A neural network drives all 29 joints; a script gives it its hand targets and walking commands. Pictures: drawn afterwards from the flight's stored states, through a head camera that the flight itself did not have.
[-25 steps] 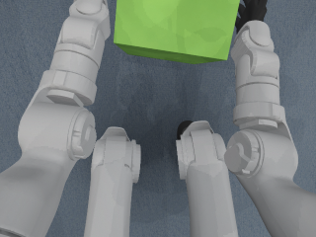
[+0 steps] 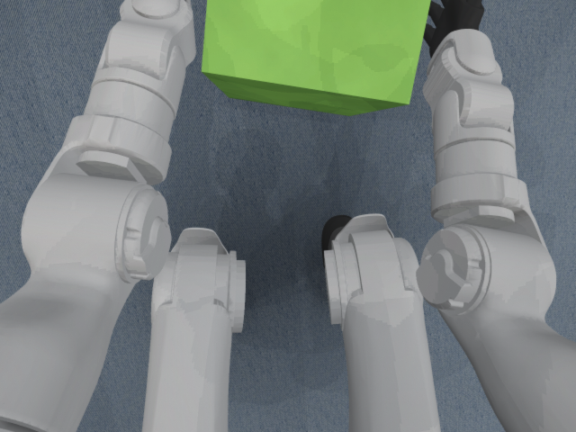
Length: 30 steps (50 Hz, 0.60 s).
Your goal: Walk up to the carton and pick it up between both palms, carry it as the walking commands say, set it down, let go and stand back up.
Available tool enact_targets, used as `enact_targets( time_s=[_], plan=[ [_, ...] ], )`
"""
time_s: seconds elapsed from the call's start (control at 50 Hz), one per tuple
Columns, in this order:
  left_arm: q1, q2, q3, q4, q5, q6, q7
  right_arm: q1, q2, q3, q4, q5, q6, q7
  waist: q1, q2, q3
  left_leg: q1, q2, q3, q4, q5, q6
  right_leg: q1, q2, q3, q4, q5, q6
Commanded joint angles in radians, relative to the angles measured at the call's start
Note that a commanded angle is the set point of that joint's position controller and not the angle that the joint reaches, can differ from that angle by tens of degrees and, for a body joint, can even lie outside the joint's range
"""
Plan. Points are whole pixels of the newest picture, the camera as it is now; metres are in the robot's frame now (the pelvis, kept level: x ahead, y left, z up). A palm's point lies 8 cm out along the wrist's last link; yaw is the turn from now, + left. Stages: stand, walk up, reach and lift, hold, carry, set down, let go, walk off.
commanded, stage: set down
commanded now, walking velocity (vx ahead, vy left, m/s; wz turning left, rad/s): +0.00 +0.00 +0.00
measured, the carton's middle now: (309, 11) +0.56 -0.07 -0.25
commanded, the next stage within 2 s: none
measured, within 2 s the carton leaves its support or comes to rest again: rests again in 0.18 s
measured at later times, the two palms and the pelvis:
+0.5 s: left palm out of the picture +0.56 +0.08 -0.18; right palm (450, 35) +0.51 -0.21 -0.18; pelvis +0.00 +0.00 -0.01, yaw +0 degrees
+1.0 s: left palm out of the picture +0.56 +0.08 -0.19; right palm (451, 39) +0.51 -0.21 -0.18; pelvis +0.00 +0.00 -0.02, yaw +0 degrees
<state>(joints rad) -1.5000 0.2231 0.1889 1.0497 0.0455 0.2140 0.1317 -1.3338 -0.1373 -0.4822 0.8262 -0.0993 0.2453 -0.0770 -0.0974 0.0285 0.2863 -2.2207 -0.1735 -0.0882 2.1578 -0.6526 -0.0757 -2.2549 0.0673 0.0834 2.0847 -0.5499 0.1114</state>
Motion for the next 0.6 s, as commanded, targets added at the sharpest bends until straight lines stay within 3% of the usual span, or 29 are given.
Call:
enact_targets(
  time_s=[0.0, 0.22, 0.58],
  plan=[
    [-0.509, -0.900, -0.265, -0.116, -0.085, -0.044, -0.247, -0.645, 0.782, 0.393, -0.081, 0.107, -0.042, 0.262, -0.060, 0.095, -1.137, 0.435, 0.003, 0.145, -0.184, 0.390, 0.041, 0.605, 0.044, -0.197, -0.081, 0.432, -0.062],
    [-0.502, -0.884, -0.279, -0.119, -0.096, -0.060, -0.248, -0.623, 0.778, 0.391, -0.063, 0.124, -0.056, 0.265, -0.059, 0.101, -1.106, 0.431, 0.005, 0.136, -0.163, 0.424, 0.044, 0.581, 0.043, -0.187, -0.059, 0.460, -0.067],
    [-0.441, -0.814, -0.211, -0.044, -0.032, -0.053, -0.265, -0.592, 0.733, 0.336, 0.003, 0.102, -0.062, 0.273, -0.031, 0.080, -0.943, 0.373, 0.019, 0.129, -0.160, 0.329, 0.058, 0.506, 0.042, -0.177, -0.051, 0.356, -0.069]
  ],
)
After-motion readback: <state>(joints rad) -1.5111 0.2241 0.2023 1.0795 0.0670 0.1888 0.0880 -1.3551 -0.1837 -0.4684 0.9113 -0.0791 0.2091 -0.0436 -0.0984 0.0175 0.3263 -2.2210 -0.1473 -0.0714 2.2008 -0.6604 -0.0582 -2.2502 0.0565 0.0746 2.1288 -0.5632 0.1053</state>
